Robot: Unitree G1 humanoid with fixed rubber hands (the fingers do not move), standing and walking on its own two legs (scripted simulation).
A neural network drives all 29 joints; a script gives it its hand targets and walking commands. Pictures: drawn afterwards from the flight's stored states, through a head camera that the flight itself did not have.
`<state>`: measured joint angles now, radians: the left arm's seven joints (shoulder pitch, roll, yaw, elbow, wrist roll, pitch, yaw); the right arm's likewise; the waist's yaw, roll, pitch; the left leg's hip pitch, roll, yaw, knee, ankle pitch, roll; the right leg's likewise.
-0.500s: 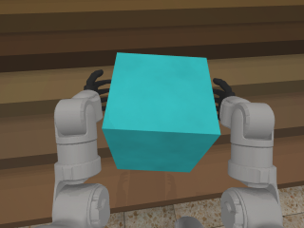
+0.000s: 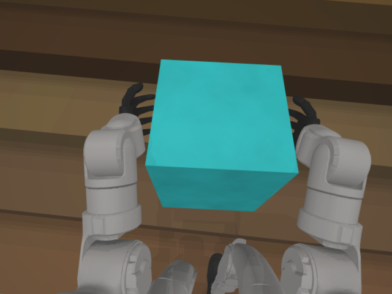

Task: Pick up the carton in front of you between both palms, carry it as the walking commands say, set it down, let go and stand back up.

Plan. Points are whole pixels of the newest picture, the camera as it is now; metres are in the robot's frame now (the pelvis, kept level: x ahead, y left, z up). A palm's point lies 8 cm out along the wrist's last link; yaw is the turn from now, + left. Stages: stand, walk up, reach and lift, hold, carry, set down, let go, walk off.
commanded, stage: carry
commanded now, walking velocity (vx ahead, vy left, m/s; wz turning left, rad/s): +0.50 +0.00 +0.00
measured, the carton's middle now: (213, 145) +0.39 +0.03 +0.00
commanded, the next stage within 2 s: none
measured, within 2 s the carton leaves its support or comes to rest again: neither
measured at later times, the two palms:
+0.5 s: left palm out of the picture +0.75 +0.10 +0.38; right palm out of the picture +0.69 -0.19 +0.35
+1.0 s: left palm out of the picture +1.01 +0.07 +0.35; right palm out of the picture +1.03 -0.23 +0.33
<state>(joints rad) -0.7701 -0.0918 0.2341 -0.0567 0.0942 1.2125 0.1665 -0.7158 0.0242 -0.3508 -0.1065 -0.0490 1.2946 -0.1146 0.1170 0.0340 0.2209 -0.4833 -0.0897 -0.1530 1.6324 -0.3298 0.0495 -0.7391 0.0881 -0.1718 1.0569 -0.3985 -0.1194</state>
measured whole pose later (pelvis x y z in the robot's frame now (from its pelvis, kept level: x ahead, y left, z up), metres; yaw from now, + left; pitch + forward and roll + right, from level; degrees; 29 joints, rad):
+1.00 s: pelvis +0.65 -0.10 +0.21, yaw -3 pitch +5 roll +3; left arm -0.75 -0.03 0.33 0.01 0.03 1.28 0.13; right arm -0.83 0.05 -0.28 0.08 -0.10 1.36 -0.14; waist 0.11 0.02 0.04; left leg -1.09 -0.09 0.16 1.64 -0.52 0.13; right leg 0.04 0.02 -0.05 0.36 -0.23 -0.08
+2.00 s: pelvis +1.29 -0.13 +0.59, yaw -4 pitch +3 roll +0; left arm -0.97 0.01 0.40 0.29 0.18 1.36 0.10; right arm -0.88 -0.03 -0.22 0.27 -0.02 1.39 -0.17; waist -0.18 0.01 0.01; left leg -0.45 0.00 0.13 0.63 -0.23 0.09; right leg -0.84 0.00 -0.03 1.50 -0.28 -0.10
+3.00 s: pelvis +1.79 -0.28 +0.76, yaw -6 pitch +3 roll -3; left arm -0.89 -0.02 0.27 0.17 0.14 1.32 0.13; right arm -0.91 -0.05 -0.27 0.23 -0.04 1.34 -0.13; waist 0.01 0.04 -0.06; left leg -0.17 0.06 0.02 0.71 -0.23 0.07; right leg -0.85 0.00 -0.18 1.00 -0.17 -0.11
